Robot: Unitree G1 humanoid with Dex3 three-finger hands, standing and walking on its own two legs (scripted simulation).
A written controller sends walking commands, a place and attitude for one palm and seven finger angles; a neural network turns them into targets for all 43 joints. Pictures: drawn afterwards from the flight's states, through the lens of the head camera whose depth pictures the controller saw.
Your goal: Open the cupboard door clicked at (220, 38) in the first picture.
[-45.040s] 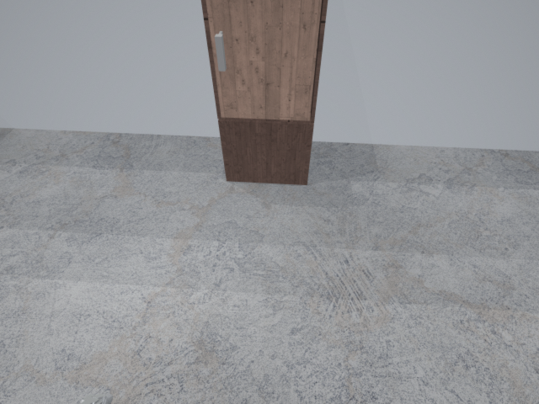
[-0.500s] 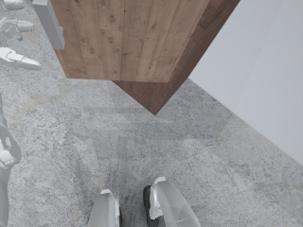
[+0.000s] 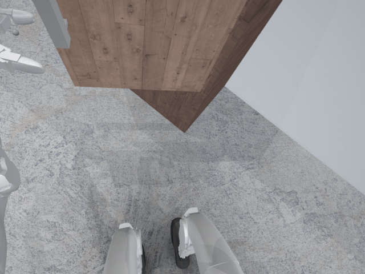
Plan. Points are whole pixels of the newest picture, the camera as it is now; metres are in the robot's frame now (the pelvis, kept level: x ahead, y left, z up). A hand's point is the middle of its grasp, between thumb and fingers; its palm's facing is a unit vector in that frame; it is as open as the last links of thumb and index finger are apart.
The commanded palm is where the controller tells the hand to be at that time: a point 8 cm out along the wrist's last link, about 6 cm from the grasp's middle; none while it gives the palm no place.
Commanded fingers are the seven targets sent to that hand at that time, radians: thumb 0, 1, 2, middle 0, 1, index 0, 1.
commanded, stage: slide the fingers in behind the handle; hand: left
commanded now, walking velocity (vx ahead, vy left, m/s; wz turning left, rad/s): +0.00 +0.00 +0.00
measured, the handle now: (53, 8) +0.61 +0.19 +0.08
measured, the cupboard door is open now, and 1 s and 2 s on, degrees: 41 42 41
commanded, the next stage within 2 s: close the thumb around the handle in 1.46 s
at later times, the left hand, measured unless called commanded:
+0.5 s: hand (37, 35) +0.55 +0.21 +0.07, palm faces -0.06 -1.00 +0.00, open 14.0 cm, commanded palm +0.54 +0.23 +0.07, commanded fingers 0.00 -0.50 0.30 -0.30 -1.20 -0.30 -1.20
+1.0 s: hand (60, 36) +0.55 +0.17 +0.07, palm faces -0.06 -1.00 -0.02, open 14.0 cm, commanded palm +0.54 +0.20 +0.07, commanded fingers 0.00 -0.50 0.30 -0.30 -1.20 -0.30 -1.20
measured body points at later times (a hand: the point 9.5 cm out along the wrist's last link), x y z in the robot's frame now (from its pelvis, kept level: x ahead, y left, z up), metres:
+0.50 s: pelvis +0.00 +0.00 +0.01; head +0.18 +0.04 +0.42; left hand +0.55 +0.26 +0.08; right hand -0.01 -0.26 -0.09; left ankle +0.00 +0.07 -0.62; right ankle +0.07 -0.12 -0.62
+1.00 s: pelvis +0.01 -0.01 +0.01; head +0.18 +0.03 +0.42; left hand +0.55 +0.23 +0.08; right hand +0.00 -0.27 -0.09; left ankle +0.00 +0.07 -0.62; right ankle +0.07 -0.12 -0.62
